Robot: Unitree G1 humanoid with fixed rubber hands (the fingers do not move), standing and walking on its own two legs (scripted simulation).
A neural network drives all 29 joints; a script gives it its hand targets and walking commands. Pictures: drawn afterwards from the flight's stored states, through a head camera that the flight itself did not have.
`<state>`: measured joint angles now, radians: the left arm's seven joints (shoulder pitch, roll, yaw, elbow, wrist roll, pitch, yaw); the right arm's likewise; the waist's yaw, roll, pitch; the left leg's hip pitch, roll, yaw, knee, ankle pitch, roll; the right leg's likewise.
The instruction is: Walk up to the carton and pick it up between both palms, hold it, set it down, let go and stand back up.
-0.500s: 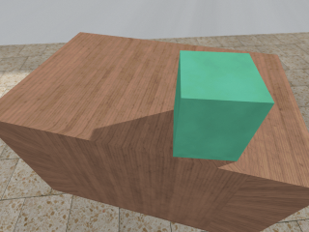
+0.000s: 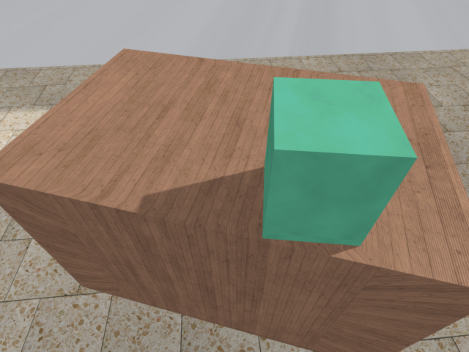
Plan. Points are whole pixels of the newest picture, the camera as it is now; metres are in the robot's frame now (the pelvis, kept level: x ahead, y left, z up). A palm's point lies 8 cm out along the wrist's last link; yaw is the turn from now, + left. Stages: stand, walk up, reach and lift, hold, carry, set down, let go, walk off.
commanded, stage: stand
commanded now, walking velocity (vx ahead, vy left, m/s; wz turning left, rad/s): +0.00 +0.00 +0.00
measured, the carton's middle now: (318, 163) +0.47 -0.13 +0.07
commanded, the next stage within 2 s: none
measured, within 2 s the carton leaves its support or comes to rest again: neither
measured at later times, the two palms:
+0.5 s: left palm out of the picture +0.04 +0.26 -0.12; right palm out of the picture +0.08 -0.26 -0.11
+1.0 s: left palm out of the picture +0.03 +0.25 -0.12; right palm out of the picture +0.07 -0.26 -0.11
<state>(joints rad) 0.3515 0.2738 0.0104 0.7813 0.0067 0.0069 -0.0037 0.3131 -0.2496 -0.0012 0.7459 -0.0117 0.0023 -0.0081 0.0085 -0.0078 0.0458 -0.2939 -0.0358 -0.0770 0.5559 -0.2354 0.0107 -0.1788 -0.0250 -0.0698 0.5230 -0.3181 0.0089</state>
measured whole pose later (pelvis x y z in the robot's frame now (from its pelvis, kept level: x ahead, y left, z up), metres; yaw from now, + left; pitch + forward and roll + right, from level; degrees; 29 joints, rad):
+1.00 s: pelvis +0.00 -0.01 +0.00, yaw +1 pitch -2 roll -1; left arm 0.35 0.27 0.01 0.82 0.00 0.01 0.01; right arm 0.30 -0.25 0.00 0.82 -0.01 0.01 -0.02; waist 0.01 0.00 0.05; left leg -0.28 -0.04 -0.10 0.54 -0.23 0.00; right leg -0.15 -0.02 -0.09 0.50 -0.31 0.00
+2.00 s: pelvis +0.01 -0.01 +0.00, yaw +3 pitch -2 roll -1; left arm 0.35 0.26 0.01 0.89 0.00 0.01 0.02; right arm 0.29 -0.24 0.00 0.88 -0.01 0.00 -0.03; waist 0.01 0.01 0.05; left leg -0.26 -0.04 -0.13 0.53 -0.23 -0.01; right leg -0.12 -0.03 -0.13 0.48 -0.32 0.00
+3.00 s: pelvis +0.01 -0.01 +0.00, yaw +3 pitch -2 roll -1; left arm 0.36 0.24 0.01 0.94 0.00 0.01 0.02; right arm 0.30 -0.23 0.01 0.95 -0.01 0.00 -0.04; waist 0.01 0.00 0.04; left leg -0.26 -0.04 -0.14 0.51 -0.22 -0.01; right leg -0.12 -0.03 -0.13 0.46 -0.31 0.00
